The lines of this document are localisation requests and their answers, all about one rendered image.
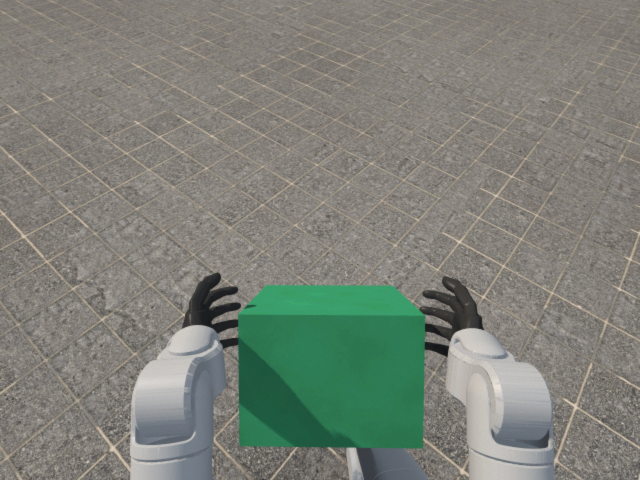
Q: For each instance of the carton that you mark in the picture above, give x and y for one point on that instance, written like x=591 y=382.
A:
x=331 y=366

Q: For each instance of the right robot hand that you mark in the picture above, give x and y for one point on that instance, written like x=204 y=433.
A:
x=462 y=304

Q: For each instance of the robot right forearm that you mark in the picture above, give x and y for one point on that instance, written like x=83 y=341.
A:
x=509 y=409

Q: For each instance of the robot right thigh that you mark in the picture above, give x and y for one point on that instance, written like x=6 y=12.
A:
x=382 y=464

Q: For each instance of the robot left forearm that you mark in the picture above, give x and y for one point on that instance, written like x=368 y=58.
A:
x=172 y=414

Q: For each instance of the left robot hand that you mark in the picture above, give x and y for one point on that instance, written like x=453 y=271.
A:
x=200 y=313

